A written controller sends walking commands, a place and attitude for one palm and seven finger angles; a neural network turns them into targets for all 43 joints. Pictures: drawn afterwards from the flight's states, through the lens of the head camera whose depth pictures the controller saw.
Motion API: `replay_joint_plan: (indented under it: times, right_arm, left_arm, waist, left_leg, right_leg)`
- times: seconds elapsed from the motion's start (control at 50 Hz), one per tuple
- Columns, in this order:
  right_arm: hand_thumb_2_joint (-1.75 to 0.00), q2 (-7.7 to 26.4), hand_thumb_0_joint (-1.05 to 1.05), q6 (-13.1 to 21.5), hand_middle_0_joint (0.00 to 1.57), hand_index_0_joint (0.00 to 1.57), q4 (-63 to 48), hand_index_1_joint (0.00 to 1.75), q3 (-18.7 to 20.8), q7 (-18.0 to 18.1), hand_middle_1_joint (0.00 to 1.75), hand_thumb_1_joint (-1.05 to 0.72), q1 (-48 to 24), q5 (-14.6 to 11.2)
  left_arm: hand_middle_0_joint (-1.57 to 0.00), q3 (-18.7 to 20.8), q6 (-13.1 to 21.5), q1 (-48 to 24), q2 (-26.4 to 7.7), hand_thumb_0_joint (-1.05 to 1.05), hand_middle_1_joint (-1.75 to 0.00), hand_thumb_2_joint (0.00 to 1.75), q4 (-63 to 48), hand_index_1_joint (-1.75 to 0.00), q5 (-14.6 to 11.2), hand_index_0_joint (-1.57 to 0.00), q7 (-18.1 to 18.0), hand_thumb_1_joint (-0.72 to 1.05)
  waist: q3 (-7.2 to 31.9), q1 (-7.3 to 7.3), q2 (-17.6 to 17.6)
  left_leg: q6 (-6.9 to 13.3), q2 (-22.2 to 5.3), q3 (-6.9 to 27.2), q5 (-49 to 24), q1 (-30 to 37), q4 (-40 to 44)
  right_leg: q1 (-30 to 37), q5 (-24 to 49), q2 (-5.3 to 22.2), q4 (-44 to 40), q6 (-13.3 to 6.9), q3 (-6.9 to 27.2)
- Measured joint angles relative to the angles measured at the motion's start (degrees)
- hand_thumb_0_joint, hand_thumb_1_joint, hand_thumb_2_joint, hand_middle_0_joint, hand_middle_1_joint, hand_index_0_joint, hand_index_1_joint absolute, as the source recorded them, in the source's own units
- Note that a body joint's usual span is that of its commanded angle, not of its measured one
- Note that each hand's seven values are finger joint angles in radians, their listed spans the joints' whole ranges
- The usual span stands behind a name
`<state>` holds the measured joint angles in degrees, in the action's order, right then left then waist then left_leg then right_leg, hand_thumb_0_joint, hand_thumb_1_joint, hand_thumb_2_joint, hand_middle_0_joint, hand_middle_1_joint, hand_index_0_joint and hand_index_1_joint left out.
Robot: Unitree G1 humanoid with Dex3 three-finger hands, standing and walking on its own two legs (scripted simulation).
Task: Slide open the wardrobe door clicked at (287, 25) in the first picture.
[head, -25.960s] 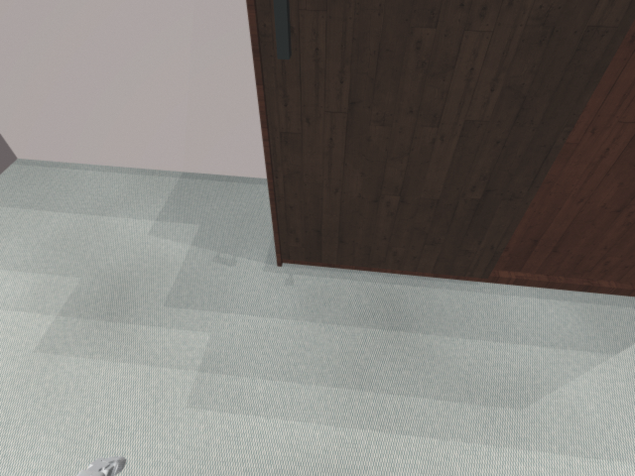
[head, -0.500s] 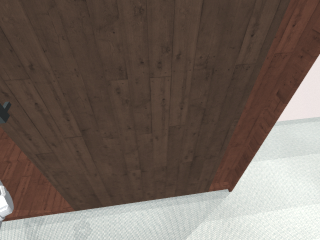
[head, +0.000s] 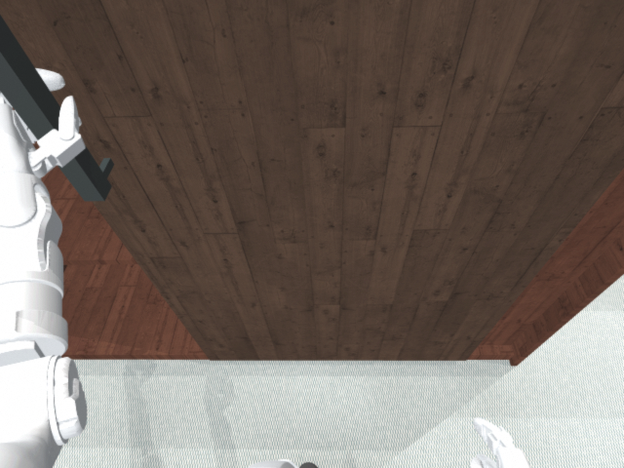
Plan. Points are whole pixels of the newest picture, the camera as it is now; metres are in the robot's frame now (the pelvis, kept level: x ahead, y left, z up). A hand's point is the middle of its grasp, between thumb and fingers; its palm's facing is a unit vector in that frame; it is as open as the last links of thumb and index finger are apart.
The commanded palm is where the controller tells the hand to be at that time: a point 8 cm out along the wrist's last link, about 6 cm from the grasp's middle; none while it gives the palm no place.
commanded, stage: stop walking and hold the door there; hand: left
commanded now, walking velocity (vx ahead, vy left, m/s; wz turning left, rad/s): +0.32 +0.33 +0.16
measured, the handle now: (53, 105) +0.45 +0.33 +0.23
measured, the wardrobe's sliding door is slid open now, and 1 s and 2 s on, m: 0.63 0.63 0.63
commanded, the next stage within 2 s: loosen the grip on the handle in 1.00 s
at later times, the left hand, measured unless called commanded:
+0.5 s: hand (70, 139) +0.41 +0.30 +0.21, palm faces +0.33 -0.93 -0.14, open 6.3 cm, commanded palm +0.38 +0.33 +0.18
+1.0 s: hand (69, 139) +0.41 +0.30 +0.21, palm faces +0.32 -0.94 -0.13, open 6.2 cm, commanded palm +0.38 +0.32 +0.18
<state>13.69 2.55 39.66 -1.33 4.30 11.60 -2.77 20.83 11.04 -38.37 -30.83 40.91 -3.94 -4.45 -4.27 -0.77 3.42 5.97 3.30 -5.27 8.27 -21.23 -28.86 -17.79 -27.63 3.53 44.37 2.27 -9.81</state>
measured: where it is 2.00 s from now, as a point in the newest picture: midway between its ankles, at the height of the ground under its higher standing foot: outside the picture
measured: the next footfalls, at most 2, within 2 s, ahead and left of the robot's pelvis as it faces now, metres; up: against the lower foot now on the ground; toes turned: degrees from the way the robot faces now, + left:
right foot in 0.04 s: +0.01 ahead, -0.11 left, +0.00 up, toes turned -10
left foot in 0.34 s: +0.12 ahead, +0.28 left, +0.00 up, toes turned +13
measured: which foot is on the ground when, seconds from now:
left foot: down 0.00-0.02, up 0.04-0.32, down 0.34-0.56, up 0.58-0.72, down 0.74-1.00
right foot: up 0.00-0.02, down 0.04-0.32, up 0.34-0.50, down 0.52-1.00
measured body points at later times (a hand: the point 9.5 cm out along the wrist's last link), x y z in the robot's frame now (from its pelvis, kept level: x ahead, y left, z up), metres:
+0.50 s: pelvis +0.01 +0.08 -0.02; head +0.09 +0.09 +0.42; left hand +0.39 +0.35 +0.22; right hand +0.22 -0.11 -0.13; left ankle +0.08 +0.27 -0.73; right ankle +0.03 -0.02 -0.72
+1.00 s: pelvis +0.03 +0.09 +0.00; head +0.07 +0.09 +0.45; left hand +0.39 +0.35 +0.22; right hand +0.23 -0.12 -0.10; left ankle +0.02 +0.22 -0.73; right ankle +0.04 -0.02 -0.73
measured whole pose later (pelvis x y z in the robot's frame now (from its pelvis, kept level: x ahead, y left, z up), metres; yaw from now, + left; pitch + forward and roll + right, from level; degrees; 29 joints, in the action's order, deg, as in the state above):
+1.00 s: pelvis +0.03 +0.09 +0.00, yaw +7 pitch +0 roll -1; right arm 13.1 1.5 35.5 -1.4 3.4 7.8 -1.8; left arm 7.3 5.4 -31.6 -16.1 12.6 -4.4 -6.8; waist -6.5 -1.4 1.7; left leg -1.5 -4.5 -4.5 16.1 -15.5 -32.3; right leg -13.6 -16.3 0.2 30.4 -0.5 -3.6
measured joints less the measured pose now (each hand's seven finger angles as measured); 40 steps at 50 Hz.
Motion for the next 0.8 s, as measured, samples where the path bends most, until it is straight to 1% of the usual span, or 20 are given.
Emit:
replay_joint_plan:
  times: [0.02, 0.04, 0.06, 0.12, 0.16, 0.2, 0.24, 0.3, 0.32, 0.34, 0.38, 0.42, 0.46, 0.52, 0.56, 0.6, 0.66, 0.7, 0.74, 0.8]
  right_arm:
    - [-0.9, -0.2, 0.01, 0.1, 0.2, 0.2, -0.7, 0.3, -0.3, -0.4, 0.3, -0.9, -0.2, 0.1]
    - [-0.9, -0.3, 0.01, 0.1, 0.2, 0.2, -1.0, 0.3, -0.5, -0.9, 0.3, -0.9, -0.9, 0.3]
    - [-0.9, 0.3, 0.01, -0.1, 0.2, 0.2, -0.7, 0.3, -0.5, -1.3, 0.3, -0.9, -2.0, 0.7]
    - [-0.9, 1.4, 0.01, 0.0, 0.2, 0.2, 0.4, 0.3, 0.2, -2.0, 0.3, -0.9, -2.5, 1.0]
    - [-0.9, 1.8, 0.01, 0.1, 0.2, 0.2, 1.0, 0.3, 0.3, -1.9, 0.3, -0.9, -1.9, 1.0]
    - [-0.9, 2.2, 0.01, 0.0, 0.2, 0.2, 1.1, 0.3, 0.7, -1.6, 0.3, -0.91, -1.2, 1.0]
    - [-0.9, 2.7, 0.01, -0.3, 0.2, 0.2, 0.8, 0.3, 1.4, -0.9, 0.3, -0.91, -0.6, 1.1]
    - [-0.9, 3.7, 0.01, -0.7, 0.2, 0.2, 0.3, 0.3, 2.5, 0.2, 0.3, -0.91, -0.5, 1.4]
    - [-0.9, 4.4, 0.01, -0.7, 0.2, 0.2, -0.3, 0.3, 3.0, 0.5, 0.3, -0.91, -0.5, 1.3]
    - [-0.9, 5.4, 0.01, -0.4, 0.2, 0.2, -1.2, 0.3, 3.6, 0.6, 0.3, -0.91, -0.4, 1.1]
    - [-0.9, 2.4, 0.02, 0.2, 0.2, 0.2, -0.8, 0.3, 4.7, 0.8, 0.3, -0.91, -2.8, 0.6]
    - [-0.9, -0.6, 0.02, 0.8, 0.2, 0.19, -1.1, 0.3, 3.7, 0.3, 0.29, -0.91, -4.5, 0.6]
    - [-0.9, -2.7, 0.02, 1.5, 0.2, 0.19, -2.1, 0.3, 2.1, -0.4, 0.29, -0.91, -5.3, 0.7]
    - [-0.9, -4.6, 0.01, 2.4, 0.2, 0.19, -3.9, 0.3, 0.0, -1.5, 0.29, -0.91, -5.5, 0.8]
    - [-0.9, -4.4, 0.01, 2.5, 0.2, 0.2, -4.0, 0.3, -1.0, -2.0, 0.3, -0.91, -5.9, 0.8]
    - [-0.9, -4.5, 0.01, 1.9, 0.2, 0.2, -2.9, 0.3, -1.9, -2.2, 0.3, -0.91, -6.0, 0.7]
    - [-0.9, -4.2, 0.01, 2.1, 0.2, 0.2, -1.2, 0.3, -2.6, -1.4, 0.3, -0.9, -5.2, 0.9]
    - [-0.9, -3.5, 0.01, 2.1, 0.2, 0.2, -0.9, 0.3, -2.7, -0.6, 0.3, -0.9, -4.2, 1.2]
    - [-0.9, -2.4, 0.02, 1.8, 0.2, 0.2, -1.1, 0.3, -2.3, -0.2, 0.3, -0.9, -3.0, 1.4]
    - [-0.9, -1.7, 0.02, 0.8, 0.2, 0.2, -1.1, 0.3, -0.8, -0.5, 0.3, -0.91, -3.0, 1.2]
  left_arm:
    - [-0.46, -0.3, -0.3, -0.7, 0.0, -0.24, -1.4, 0.74, -0.1, -1.4, 0.1, -0.37, 0.3, 0.63]
    - [-0.46, -0.3, -0.3, -1.2, -0.2, -0.24, -1.4, 0.73, -0.4, -1.4, 0.4, -0.37, 0.6, 0.63]
    - [-0.46, 0.0, 0.3, -1.0, 0.1, -0.25, -1.4, 0.73, -0.8, -1.4, 0.3, -0.37, 0.7, 0.63]
    - [-0.46, -0.5, 0.2, 0.9, 2.5, -0.24, -1.4, 0.73, -4.1, -1.4, -0.4, -0.38, 0.5, 0.62]
    - [-0.46, -1.2, 0.5, 2.1, 4.2, -0.24, -1.4, 0.74, -6.8, -1.4, -0.3, -0.38, 1.0, 0.61]
    - [-0.46, -2.1, 1.0, 3.2, 5.7, -0.25, -1.4, 0.77, -9.8, -1.4, -0.3, -0.38, 1.6, 0.6]
    - [-0.46, -3.2, 1.5, 4.3, 7.3, -0.27, -1.4, 0.79, -13.4, -1.4, -0.3, -0.38, 1.9, 0.58]
    - [-0.46, -5.2, 1.1, 6.1, 9.9, -0.31, -1.4, 0.83, -20.1, -1.4, -0.3, -0.36, 1.8, 0.57]
    - [-0.46, -5.9, 0.8, 6.6, 10.8, -0.32, -1.4, 0.84, -22.5, -1.4, -0.4, -0.35, 1.5, 0.57]
    - [-0.46, -6.8, -0.1, 7.1, 11.6, -0.34, -1.41, 0.85, -24.9, -1.4, -0.5, -0.34, 0.9, 0.58]
    - [-0.46, -9.0, -1.6, 4.7, 11.0, -0.36, -1.43, 0.86, -27.3, -1.38, -0.5, -0.29, 0.1, 0.6]
    - [-0.46, -10.0, -2.9, 3.1, 11.1, -0.33, -1.44, 0.87, -29.0, -1.35, -0.5, -0.24, -0.3, 0.65]
    - [-0.46, -10.0, -4.1, 2.5, 11.4, -0.33, -1.44, 0.86, -30.2, -1.33, 0.0, -0.22, -0.6, 0.66]
    - [-0.46, -10.1, -5.7, 1.4, 11.4, -0.32, -1.43, 0.84, -30.6, -1.31, -0.6, -0.23, -1.1, 0.66]
    - [-0.46, -9.7, -6.1, 1.2, 12.2, -0.32, -1.42, 0.83, -30.0, -1.31, -0.9, -0.22, -1.4, 0.67]
    - [-0.46, -9.6, -6.0, 2.3, 12.5, -0.31, -1.41, 0.82, -29.9, -1.32, -1.3, -0.21, -1.4, 0.68]
    - [-0.46, -10.4, -5.4, 3.9, 13.7, -0.3, -1.41, 0.81, -30.5, -1.33, -1.2, -0.22, -1.2, 0.68]
    - [-0.46, -11.4, -5.2, 4.9, 14.6, -0.29, -1.41, 0.81, -31.3, -1.34, -0.9, -0.22, -1.3, 0.68]
    - [-0.46, -12.7, -5.5, 5.6, 15.5, -0.28, -1.41, 0.8, -32.1, -1.34, -0.7, -0.23, -1.4, 0.68]
    - [-0.46, -14.5, -5.5, 5.4, 16.1, -0.27, -1.4, 0.8, -31.6, -1.32, -0.5, -0.23, -1.7, 0.69]
  waist:
    - [0.2, -0.21, -0.3]
    - [0.1, -0.44, -0.8]
    - [-0.9, -0.32, 0.0]
    - [-2.6, -0.1, 0.1]
    - [-3.1, 0.33, -1.5]
    - [-3.6, 0.54, -3.3]
    - [-4.1, 0.27, -4.9]
    - [-4.3, -0.03, -6.0]
    - [-3.8, -0.36, -5.0]
    - [-2.8, -0.71, -2.7]
    - [-4.8, -0.07, -4.7]
    - [-6.2, -0.1, -6.2]
    - [-7.1, -0.39, -5.9]
    - [-8.1, -1.71, -4.1]
    - [-9.2, -1.68, -0.8]
    - [-8.9, -1.11, 0.2]
    - [-7.8, -0.99, -1.4]
    - [-6.6, -0.83, -2.4]
    - [-4.9, -0.68, -2.7]
    - [-4.2, -1.5, -4.1]
  left_leg:
    - [-0.1, 0.7, -0.1, 0.5, -1.3, -1.4]
    - [-1.8, 1.4, -0.1, 5.0, -3.7, -6.1]
    - [-3.8, 1.6, 1.6, 9.5, -6.3, -13.7]
    - [-7.3, 1.2, 4.3, 13.2, -11.8, -32.8]
    - [-8.1, -1.2, 4.1, 12.3, -13.4, -36.2]
    - [-8.2, -3.9, 3.2, 11.8, -13.1, -32.4]
    - [-8.0, -6.1, 1.7, 11.0, -10.6, -23.8]
    - [-7.7, -7.4, -1.4, 4.7, -4.1, -9.2]
    - [-7.3, -8.4, -1.9, 0.4, -1.5, -5.3]
    - [-6.9, -10.3, -0.8, -3.4, 0.3, -3.2]
    - [-9.1, -9.8, -0.1, 2.5, -1.6, -8.2]
    - [-9.9, -9.5, 0.5, 4.0, -2.3, -9.5]
    - [-10.3, -9.9, 1.1, 3.3, -2.5, -9.0]
    - [-10.7, -10.7, 1.6, 3.1, -3.2, -9.7]
    - [-10.6, -11.9, 3.2, 3.9, -3.6, -11.3]
    - [-9.1, -10.5, 4.5, 8.3, -4.3, -15.0]
    - [-8.1, -6.4, 4.5, 16.1, -3.7, -20.7]
    - [-7.6, -4.8, 2.9, 14.7, -0.3, -14.5]
    - [-6.7, -5.0, 1.4, 4.8, 4.2, -5.5]
    - [-6.1, -4.9, 0.4, 7.1, 5.7, -3.4]
  right_leg:
    - [2.8, 2.6, 0.4, -6.7, -1.0, -0.8]
    - [3.7, 5.2, 1.1, -9.9, -3.0, -0.3]
    - [3.5, 5.9, 1.2, -9.1, -3.6, -0.3]
    - [5.6, 6.0, 3.4, -9.4, -1.8, -0.2]
    - [7.5, 6.4, 5.7, -11.2, -0.3, -0.6]
    - [8.9, 6.8, 8.3, -12.6, 0.9, -0.9]
    - [9.6, 6.8, 10.8, -12.9, 2.1, -0.8]
    - [8.9, 5.2, 13.6, -9.7, 3.8, -0.1]
    - [7.2, 4.1, 13.4, -6.2, 3.4, 0.6]
    - [4.3, 2.0, 11.5, -0.2, 2.6, 1.9]
    - [-0.5, -2.7, 8.4, 12.6, 1.1, 7.9]
    - [-3.8, -3.5, 4.4, 17.6, 0.5, 9.8]
    - [-5.0, -2.4, 1.5, 14.4, 0.0, 8.4]
    - [-3.2, 1.0, -1.8, 3.2, -0.6, 6.1]
    - [-1.4, 5.3, -3.6, 0.1, -3.6, 4.6]
    - [-0.7, 5.6, -3.4, -1.1, -5.1, 4.0]
    - [0.2, 6.3, -1.7, -3.9, -5.1, 4.3]
    - [0.6, 7.2, -0.8, -5.8, -4.6, 4.3]
    - [0.5, 7.4, -0.8, -6.3, -3.8, 3.9]
    - [0.7, 7.3, -1.0, -6.6, -2.2, 5.6]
